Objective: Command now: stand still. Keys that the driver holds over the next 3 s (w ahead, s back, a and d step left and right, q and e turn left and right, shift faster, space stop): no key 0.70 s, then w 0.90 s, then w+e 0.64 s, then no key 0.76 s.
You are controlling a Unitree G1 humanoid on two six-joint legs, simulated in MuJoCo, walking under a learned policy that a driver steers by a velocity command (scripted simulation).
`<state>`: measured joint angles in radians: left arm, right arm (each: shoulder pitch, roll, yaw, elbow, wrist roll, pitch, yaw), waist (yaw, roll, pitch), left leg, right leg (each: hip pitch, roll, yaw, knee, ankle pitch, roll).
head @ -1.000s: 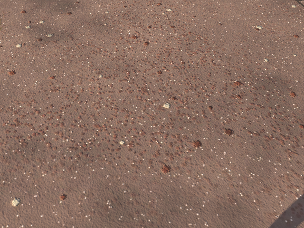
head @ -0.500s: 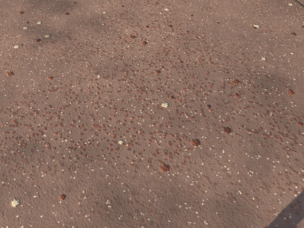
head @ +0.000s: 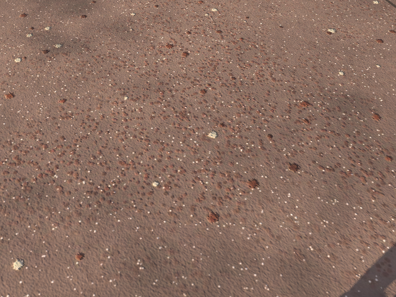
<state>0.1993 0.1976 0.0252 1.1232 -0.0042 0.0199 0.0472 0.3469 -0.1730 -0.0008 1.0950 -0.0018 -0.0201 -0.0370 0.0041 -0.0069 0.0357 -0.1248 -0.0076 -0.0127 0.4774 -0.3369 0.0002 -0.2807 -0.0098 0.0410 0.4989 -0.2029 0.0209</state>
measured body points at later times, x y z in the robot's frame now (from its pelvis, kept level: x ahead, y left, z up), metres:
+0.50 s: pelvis +0.00 +0.00 +0.00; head +0.02 +0.00 +0.45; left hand +0.02 +0.24 -0.16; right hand -0.04 -0.23 -0.16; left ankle -0.05 +0.12 -0.74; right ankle +0.04 -0.13 -0.74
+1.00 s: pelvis +0.06 -0.03 -0.01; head +0.07 -0.05 +0.44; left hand +0.08 +0.23 -0.15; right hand +0.01 -0.28 -0.17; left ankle -0.05 +0.11 -0.70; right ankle +0.05 -0.12 -0.74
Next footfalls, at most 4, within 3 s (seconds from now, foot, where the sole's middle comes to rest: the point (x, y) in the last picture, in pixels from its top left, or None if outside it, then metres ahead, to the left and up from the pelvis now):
1.44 left None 0.47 0.12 -0.77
2.02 right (241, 224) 0.78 -0.13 -0.77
2.46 left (212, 160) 1.09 -0.03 -0.77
2.78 right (263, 191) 0.93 -0.23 -0.77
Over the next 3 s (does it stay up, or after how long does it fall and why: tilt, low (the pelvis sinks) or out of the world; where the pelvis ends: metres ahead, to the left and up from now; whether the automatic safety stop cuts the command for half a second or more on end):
stays up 0.96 -0.10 0.00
